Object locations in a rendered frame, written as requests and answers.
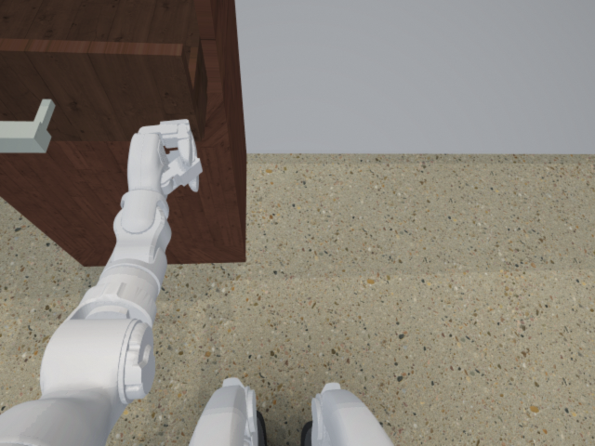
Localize drawer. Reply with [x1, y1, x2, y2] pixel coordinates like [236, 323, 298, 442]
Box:
[0, 0, 207, 142]

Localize handle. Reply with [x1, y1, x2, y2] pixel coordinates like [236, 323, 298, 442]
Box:
[0, 99, 56, 153]

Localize left robot forearm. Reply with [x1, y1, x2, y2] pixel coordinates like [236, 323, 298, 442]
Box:
[40, 190, 171, 394]

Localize robot right shin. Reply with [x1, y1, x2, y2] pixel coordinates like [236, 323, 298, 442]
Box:
[311, 383, 341, 446]

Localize robot left upper arm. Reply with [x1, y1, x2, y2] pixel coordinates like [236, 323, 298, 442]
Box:
[0, 319, 155, 446]

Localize robot left thigh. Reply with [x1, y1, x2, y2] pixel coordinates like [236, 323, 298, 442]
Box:
[189, 385, 258, 446]

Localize robot left hand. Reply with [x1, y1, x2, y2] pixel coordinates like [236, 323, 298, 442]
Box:
[127, 119, 203, 199]

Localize cabinet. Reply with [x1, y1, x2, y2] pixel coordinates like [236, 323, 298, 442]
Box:
[0, 0, 246, 267]

